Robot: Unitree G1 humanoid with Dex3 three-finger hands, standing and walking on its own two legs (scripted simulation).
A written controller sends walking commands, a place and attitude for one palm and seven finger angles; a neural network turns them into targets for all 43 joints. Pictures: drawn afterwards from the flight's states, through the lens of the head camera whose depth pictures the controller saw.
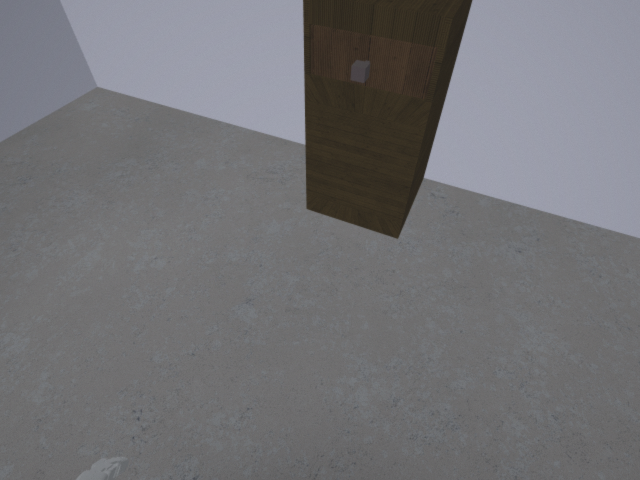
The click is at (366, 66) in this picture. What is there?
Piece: drawer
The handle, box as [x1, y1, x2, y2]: [350, 60, 369, 82]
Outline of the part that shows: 356,60 351,66 350,79 364,82 368,77 369,61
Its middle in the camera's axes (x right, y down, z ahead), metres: +0.13 -0.51 +1.17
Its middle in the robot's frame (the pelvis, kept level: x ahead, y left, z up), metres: +1.22 -0.07 -0.05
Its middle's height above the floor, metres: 0.72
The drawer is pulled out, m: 0.00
